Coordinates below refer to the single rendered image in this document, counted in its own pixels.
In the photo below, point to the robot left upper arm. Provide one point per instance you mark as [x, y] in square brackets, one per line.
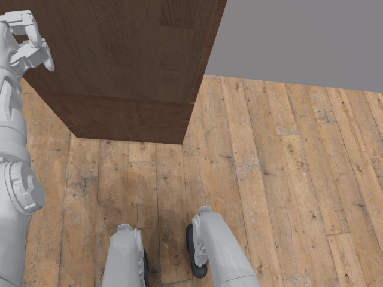
[21, 194]

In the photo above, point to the left robot thigh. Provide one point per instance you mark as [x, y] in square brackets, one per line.
[125, 251]

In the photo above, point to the robot right shin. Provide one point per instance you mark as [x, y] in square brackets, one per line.
[200, 255]

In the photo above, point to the cupboard door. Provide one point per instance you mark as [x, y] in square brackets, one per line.
[136, 49]

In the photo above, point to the robot left hand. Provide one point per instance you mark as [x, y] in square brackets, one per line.
[18, 58]

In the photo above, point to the left robot forearm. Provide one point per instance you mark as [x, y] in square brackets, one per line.
[13, 133]

